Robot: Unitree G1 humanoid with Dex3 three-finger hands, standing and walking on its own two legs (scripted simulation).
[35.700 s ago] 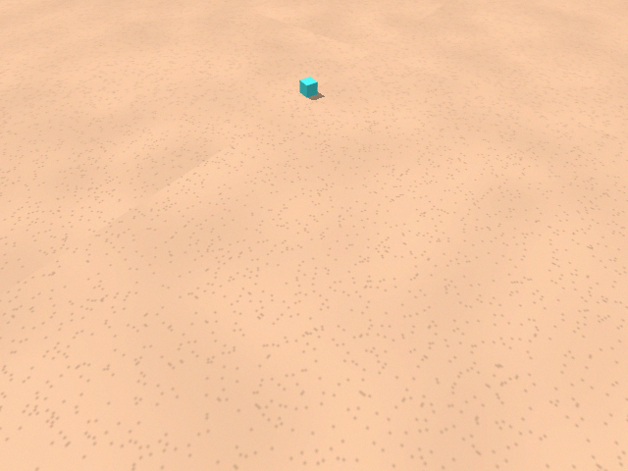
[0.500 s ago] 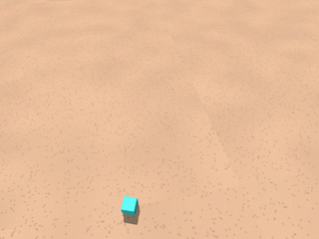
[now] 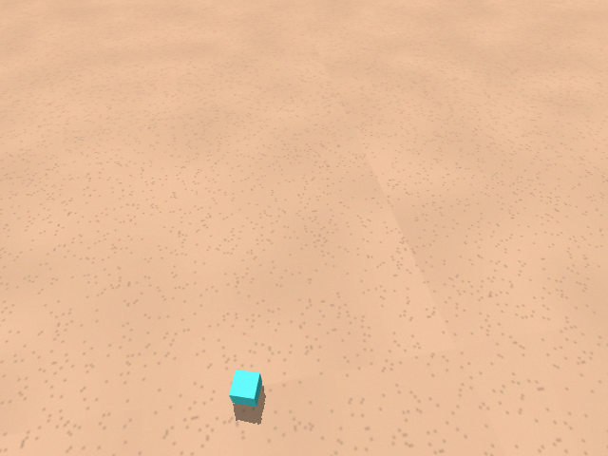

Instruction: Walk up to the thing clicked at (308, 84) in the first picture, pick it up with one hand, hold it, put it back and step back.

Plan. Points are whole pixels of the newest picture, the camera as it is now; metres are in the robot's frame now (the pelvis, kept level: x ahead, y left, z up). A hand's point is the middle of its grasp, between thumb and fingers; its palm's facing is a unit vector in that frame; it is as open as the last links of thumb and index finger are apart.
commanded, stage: stand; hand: left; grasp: from above
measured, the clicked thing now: (246, 388) +0.45 +0.19 -0.74
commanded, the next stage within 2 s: step back in 0.06 s
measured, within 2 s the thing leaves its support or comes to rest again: neither
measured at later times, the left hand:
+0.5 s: hand out of the picture +0.08 +0.31 -0.18, palm faces -0.05 -0.93 -0.37, open 7.4 cm
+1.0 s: hand out of the picture -0.07 +0.27 -0.15, palm faces -0.10 -0.90 -0.42, open 7.4 cm
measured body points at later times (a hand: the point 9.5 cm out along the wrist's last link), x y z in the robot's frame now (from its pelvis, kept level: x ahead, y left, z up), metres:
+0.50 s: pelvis -0.07 +0.04 -0.02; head +0.00 +0.07 +0.43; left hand +0.09 +0.35 -0.15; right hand -0.02 -0.28 -0.12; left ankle -0.06 +0.13 -0.75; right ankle -0.06 -0.11 -0.68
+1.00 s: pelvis -0.18 +0.02 -0.02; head -0.14 -0.01 +0.43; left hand -0.06 +0.32 -0.12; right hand -0.11 -0.30 -0.15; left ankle -0.18 +0.16 -0.67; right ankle -0.17 -0.09 -0.75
